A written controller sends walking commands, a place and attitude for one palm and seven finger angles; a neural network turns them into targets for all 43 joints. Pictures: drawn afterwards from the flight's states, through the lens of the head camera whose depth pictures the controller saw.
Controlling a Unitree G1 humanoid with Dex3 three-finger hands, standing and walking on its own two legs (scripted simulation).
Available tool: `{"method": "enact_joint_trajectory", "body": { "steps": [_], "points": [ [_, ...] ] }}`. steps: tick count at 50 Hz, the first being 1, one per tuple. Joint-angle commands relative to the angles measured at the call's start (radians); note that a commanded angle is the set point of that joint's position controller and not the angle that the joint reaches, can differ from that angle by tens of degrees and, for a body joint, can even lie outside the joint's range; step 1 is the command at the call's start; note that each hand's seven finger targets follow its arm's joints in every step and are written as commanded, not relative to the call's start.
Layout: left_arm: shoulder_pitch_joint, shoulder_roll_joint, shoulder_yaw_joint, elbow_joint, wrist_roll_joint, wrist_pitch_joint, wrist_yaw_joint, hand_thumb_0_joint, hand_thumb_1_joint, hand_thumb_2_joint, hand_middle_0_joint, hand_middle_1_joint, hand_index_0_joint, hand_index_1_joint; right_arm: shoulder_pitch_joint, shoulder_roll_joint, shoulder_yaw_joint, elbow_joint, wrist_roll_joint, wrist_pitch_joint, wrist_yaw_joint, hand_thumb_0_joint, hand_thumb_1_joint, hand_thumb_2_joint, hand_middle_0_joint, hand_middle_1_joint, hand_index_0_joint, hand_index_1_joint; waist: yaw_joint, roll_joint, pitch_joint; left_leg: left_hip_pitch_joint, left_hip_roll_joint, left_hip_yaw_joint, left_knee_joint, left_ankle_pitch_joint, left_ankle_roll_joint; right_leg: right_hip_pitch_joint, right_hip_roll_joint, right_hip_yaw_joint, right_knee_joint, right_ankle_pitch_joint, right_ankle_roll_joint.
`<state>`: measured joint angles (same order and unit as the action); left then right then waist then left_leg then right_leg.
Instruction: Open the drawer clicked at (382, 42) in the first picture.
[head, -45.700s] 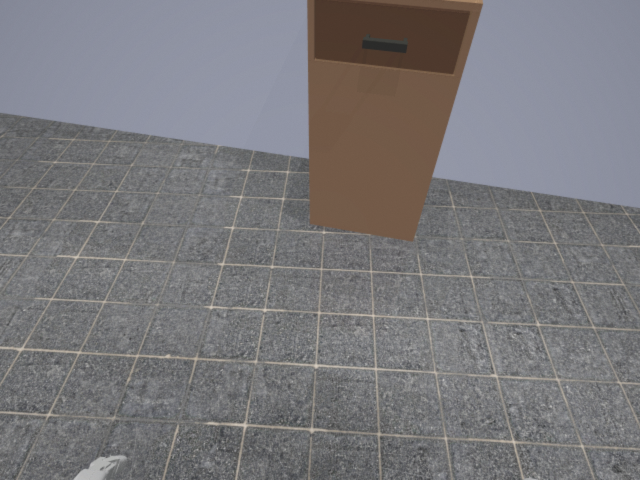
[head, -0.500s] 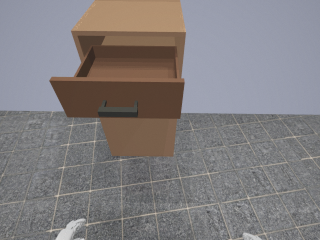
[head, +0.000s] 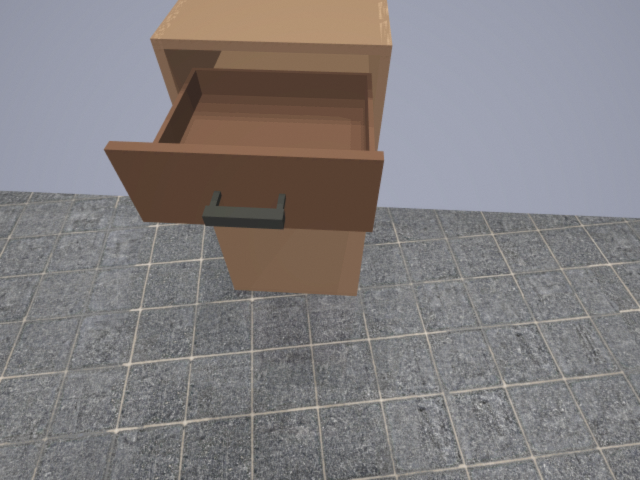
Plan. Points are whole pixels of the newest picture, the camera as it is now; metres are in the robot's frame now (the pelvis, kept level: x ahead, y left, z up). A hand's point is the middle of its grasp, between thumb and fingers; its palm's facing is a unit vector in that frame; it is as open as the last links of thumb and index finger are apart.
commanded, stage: let the arm hang, fingers relaxed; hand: left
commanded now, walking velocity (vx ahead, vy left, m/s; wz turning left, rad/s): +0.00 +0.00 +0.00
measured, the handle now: (246, 207) +0.48 +0.15 +0.03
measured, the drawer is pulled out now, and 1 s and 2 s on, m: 0.30 0.30 0.30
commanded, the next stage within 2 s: look to check the result in 0.38 s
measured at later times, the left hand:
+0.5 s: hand out of the picture +0.11 +0.22 -0.16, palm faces -0.03 -0.95 -0.31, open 7.4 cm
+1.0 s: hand out of the picture +0.10 +0.23 -0.16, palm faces -0.03 -0.95 -0.32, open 7.4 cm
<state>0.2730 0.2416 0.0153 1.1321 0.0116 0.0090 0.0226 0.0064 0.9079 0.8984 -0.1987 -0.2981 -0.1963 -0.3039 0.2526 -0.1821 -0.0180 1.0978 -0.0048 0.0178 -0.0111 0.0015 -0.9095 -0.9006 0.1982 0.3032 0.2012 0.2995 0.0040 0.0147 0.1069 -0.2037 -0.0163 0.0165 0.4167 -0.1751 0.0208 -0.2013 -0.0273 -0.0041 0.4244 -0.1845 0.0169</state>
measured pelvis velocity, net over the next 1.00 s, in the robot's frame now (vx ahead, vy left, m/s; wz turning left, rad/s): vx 0.03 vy -0.01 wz -0.01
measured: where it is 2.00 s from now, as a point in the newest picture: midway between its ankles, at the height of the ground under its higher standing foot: outside the picture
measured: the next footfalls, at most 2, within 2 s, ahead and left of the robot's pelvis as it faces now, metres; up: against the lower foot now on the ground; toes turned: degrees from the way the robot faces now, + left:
none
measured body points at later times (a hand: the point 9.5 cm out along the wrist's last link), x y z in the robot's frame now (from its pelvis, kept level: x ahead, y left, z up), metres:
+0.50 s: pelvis +0.02 -0.01 +0.01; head +0.04 -0.01 +0.45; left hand +0.11 +0.27 -0.13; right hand +0.06 -0.30 -0.14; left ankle +0.03 +0.11 -0.74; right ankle +0.03 -0.13 -0.74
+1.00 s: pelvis +0.03 -0.01 +0.01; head +0.06 -0.01 +0.46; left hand +0.10 +0.28 -0.13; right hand +0.10 -0.30 -0.13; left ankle +0.03 +0.11 -0.74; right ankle +0.03 -0.13 -0.74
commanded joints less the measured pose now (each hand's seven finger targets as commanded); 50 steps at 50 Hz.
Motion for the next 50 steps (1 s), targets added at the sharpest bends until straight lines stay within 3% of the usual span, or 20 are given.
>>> {"method": "enact_joint_trajectory", "body": {
  "steps": [1, 10, 16, 20, 29, 50],
  "points": [
    [-0.008, 0.148, 0.024, -0.049, 0.004, -0.017, 0.007, 0.0, 0.9, 0.9, -0.2, -0.3, -0.2, -0.3, 0.026, -0.169, -0.037, -0.03, -0.006, -0.019, -0.012, 0.0, -0.9, -0.9, 0.2, 0.3, 0.2, 0.3, -0.013, -0.031, -0.021, -0.004, 0.108, -0.112, -0.123, -0.107, 0.017, -0.027, -0.06, 0.076, -0.101, -0.099, -0.05],
    [-0.094, 0.194, 0.039, -0.083, 0.004, -0.032, 0.003, 0.0, 0.9, 0.9, -0.2, -0.3, -0.2, -0.3, -0.053, -0.203, -0.04, -0.033, -0.008, -0.03, -0.007, 0.0, -0.9, -0.9, 0.2, 0.3, 0.2, 0.3, -0.007, -0.043, -0.07, 0.046, 0.107, -0.095, -0.108, 0.027, 0.01, 0.02, -0.071, 0.097, -0.128, -0.008, -0.052],
    [-0.144, 0.214, 0.04, -0.086, 0.003, -0.036, 0.001, 0.0, 0.9, 0.9, -0.2, -0.3, -0.2, -0.3, -0.091, -0.236, -0.039, -0.031, -0.011, -0.034, -0.005, 0.0, -0.9, -0.9, 0.2, 0.3, 0.2, 0.3, -0.013, -0.011, -0.088, 0.065, 0.114, -0.093, -0.118, 0.084, 0.001, 0.054, -0.08, 0.097, -0.132, 0.073, -0.049],
    [-0.154, 0.227, 0.041, -0.091, 0.002, -0.039, -0.001, 0.0, 0.9, 0.9, -0.2, -0.3, -0.2, -0.3, -0.106, -0.253, -0.038, -0.032, -0.009, -0.033, -0.005, 0.0, -0.9, -0.9, 0.2, 0.3, 0.2, 0.3, -0.01, -0.03, -0.092, 0.08, 0.118, -0.09, -0.128, 0.076, -0.002, 0.061, -0.077, 0.097, -0.151, 0.061, -0.049],
    [-0.17, 0.252, 0.037, -0.076, -0.001, -0.038, -0.002, 0.0, 0.9, 0.9, -0.2, -0.3, -0.2, -0.3, -0.129, -0.292, -0.037, -0.025, -0.009, -0.032, -0.005, 0.0, -0.9, -0.9, 0.2, 0.3, 0.2, 0.3, -0.016, -0.014, -0.12, 0.111, 0.126, -0.092, -0.136, 0.097, -0.007, 0.082, -0.084, 0.099, -0.159, 0.089, -0.047],
    [-0.175, 0.279, 0.041, -0.069, 0.002, -0.043, 0.0, 0.0, 0.9, 0.9, -0.2, -0.3, -0.2, -0.3, -0.176, -0.325, -0.041, -0.035, -0.005, -0.037, -0.007, 0.0, -0.9, -0.9, 0.2, 0.3, 0.2, 0.3, -0.011, -0.028, -0.137, 0.153, 0.135, -0.096, -0.148, 0.158, -0.001, 0.107, -0.09, 0.085, -0.163, 0.159, -0.043]
  ]
}}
